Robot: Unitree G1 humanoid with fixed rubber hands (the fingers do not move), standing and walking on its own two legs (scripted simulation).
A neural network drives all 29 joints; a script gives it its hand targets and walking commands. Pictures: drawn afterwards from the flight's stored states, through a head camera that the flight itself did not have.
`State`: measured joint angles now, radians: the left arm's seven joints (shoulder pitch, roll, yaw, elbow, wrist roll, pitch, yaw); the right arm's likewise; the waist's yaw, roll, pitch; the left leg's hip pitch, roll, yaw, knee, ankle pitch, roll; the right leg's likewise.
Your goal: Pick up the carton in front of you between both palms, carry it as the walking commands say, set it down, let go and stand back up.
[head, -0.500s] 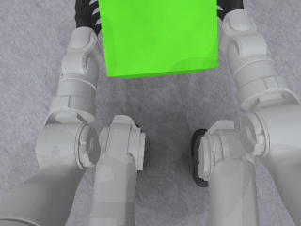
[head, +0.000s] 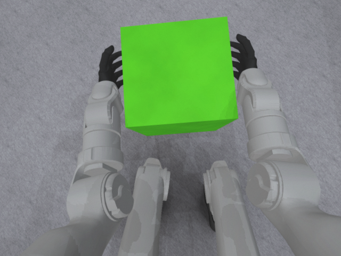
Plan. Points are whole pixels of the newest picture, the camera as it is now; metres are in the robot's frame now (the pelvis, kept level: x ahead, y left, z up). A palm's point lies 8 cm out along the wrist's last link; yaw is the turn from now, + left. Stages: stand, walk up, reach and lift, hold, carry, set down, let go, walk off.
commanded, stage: reach and lift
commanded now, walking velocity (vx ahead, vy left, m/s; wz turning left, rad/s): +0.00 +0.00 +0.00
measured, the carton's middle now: (177, 89) +0.49 +0.03 -0.13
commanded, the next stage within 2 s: none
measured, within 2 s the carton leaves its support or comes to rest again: neither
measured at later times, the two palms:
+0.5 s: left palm (79, 66) +0.44 +0.17 +0.09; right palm (291, 55) +0.46 -0.13 +0.09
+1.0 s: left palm out of the picture +0.41 +0.16 +0.25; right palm out of the picture +0.41 -0.14 +0.24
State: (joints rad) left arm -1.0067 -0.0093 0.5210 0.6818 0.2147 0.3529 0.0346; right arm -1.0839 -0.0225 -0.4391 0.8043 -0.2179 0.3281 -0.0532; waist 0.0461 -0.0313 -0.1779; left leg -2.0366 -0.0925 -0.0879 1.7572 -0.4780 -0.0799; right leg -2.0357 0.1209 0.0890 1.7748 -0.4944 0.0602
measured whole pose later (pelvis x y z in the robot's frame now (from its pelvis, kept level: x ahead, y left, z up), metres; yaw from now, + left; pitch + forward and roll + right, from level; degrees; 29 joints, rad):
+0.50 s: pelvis +0.05 +0.00 +0.13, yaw +0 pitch +32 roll +0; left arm -0.64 -0.08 0.40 0.61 0.17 0.34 0.04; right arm -0.68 0.07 -0.37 0.67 -0.17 0.32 -0.06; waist 0.03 -0.02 -0.24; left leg -1.44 -0.09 -0.11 1.35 -0.48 -0.06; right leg -1.43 0.11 0.11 1.37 -0.50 0.04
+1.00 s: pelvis +0.10 +0.00 +0.26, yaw +0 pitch +12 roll +0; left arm -0.30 -0.13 0.29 0.49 0.19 0.39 0.03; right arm -0.31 0.14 -0.28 0.52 -0.18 0.38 -0.05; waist 0.02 -0.01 -0.16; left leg -0.60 -0.06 -0.14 0.72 -0.32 -0.02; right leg -0.59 0.07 0.14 0.73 -0.34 0.02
